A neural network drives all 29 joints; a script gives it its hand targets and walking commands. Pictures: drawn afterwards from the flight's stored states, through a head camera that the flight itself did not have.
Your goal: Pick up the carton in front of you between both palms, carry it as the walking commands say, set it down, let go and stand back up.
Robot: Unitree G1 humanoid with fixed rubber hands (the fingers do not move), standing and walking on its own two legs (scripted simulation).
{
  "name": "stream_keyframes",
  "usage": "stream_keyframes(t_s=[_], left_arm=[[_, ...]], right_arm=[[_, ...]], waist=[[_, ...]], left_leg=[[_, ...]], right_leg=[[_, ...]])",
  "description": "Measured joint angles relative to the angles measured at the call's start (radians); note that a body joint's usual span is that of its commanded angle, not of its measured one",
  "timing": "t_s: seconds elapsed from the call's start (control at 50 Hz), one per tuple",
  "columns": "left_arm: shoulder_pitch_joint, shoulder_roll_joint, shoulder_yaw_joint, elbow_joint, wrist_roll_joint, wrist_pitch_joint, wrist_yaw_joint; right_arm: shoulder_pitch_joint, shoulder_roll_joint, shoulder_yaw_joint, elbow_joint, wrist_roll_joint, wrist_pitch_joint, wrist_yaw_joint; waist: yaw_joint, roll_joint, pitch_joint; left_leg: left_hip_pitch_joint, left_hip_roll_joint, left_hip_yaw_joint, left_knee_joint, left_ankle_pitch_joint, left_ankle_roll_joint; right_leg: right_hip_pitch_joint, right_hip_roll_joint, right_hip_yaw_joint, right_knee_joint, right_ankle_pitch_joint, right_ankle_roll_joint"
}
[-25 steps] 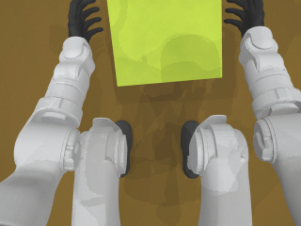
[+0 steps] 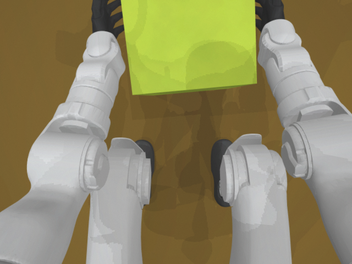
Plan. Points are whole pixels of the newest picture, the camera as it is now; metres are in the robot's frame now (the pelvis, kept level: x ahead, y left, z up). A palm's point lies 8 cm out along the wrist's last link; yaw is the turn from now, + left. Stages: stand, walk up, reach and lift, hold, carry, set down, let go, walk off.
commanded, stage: reach and lift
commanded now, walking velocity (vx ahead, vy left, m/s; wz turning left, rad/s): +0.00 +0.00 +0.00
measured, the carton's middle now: (187, 44) +0.50 -0.03 -0.24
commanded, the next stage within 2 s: none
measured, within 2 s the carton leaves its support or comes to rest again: leaves its support in 0.06 s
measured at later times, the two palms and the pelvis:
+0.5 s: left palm (51, 14) +0.48 +0.11 +0.03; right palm out of the picture +0.48 -0.19 +0.02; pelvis +0.00 +0.00 +0.09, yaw -3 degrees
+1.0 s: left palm out of the picture +0.45 +0.12 +0.17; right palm out of the picture +0.44 -0.18 +0.17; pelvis +0.05 +0.00 +0.22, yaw -4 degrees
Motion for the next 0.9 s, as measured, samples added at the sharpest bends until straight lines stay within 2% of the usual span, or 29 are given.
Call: stream_keyframes(t_s=[0.06,0.12,0.2,0.28,0.42,0.46,0.56,0.62,0.72,0.9], left_arm=[[0.049,-0.004,-0.018,-0.054,-0.018,0.027,0.007],[0.144,-0.019,-0.028,-0.164,-0.049,0.050,0.022],[0.270,-0.059,0.010,-0.303,-0.030,0.100,0.027],[0.343,-0.109,0.082,-0.377,0.043,0.165,0.010],[0.344,-0.191,0.262,-0.372,0.266,0.242,-0.049],[0.347,-0.206,0.290,-0.386,0.304,0.253,-0.075],[0.375,-0.231,0.323,-0.432,0.360,0.275,-0.101],[0.422,-0.244,0.304,-0.476,0.355,0.282,-0.105],[0.531,-0.252,0.240,-0.554,0.299,0.281,-0.102],[0.672,-0.263,0.180,-0.572,0.260,0.269,-0.092]], right_arm=[[0.045,0.006,0.023,-0.051,0.017,0.027,-0.012],[0.117,0.015,0.037,-0.144,0.038,0.055,-0.022],[0.225,0.049,-0.011,-0.265,0.014,0.109,-0.022],[0.306,0.094,-0.090,-0.340,-0.046,0.173,-0.010],[0.315,0.166,-0.279,-0.321,-0.235,0.244,0.043],[0.320,0.183,-0.323,-0.328,-0.280,0.249,0.058],[0.375,0.231,-0.384,-0.384,-0.348,0.251,0.071],[0.441,0.252,-0.372,-0.450,-0.346,0.257,0.069],[0.559,0.275,-0.313,-0.555,-0.292,0.265,0.047],[0.696,0.293,-0.267,-0.585,-0.238,0.264,0.031]], waist=[[0.002,0.004,-0.022],[0.005,0.008,-0.052],[-0.002,0.013,-0.112],[-0.012,0.003,-0.196],[-0.005,-0.017,-0.331],[-0.002,-0.022,-0.354],[0.004,-0.026,-0.393],[0.009,-0.022,-0.410],[0.010,-0.015,-0.431],[0.003,-0.025,-0.468]], left_leg=[[0.001,-0.011,-0.006,0.012,-0.009,-0.007],[0.014,-0.027,-0.018,0.014,-0.018,-0.020],[0.055,-0.042,-0.030,-0.008,-0.022,-0.029],[0.113,-0.043,-0.033,-0.059,-0.021,-0.023],[0.207,-0.048,-0.038,-0.189,-0.015,-0.004],[0.231,-0.050,-0.040,-0.227,-0.011,-0.004],[0.293,-0.051,-0.048,-0.320,-0.003,-0.007],[0.332,-0.051,-0.055,-0.375,-0.001,-0.005],[0.415,-0.050,-0.061,-0.452,-0.005,0.002],[0.630,-0.041,-0.072,-0.578,-0.019,0.016]], right_leg=[[0.001,0.008,0.003,0.011,-0.008,0.005],[0.013,0.025,0.009,0.009,-0.011,0.016],[0.056,0.040,0.015,-0.017,-0.013,0.028],[0.112,0.050,0.020,-0.070,-0.008,0.032],[0.198,0.088,0.036,-0.210,0.019,0.033],[0.220,0.093,0.042,-0.248,0.025,0.035],[0.282,0.095,0.048,-0.342,0.032,0.035],[0.323,0.091,0.049,-0.397,0.032,0.033],[0.409,0.085,0.051,-0.475,0.025,0.030],[0.626,0.084,0.056,-0.605,0.010,0.022]])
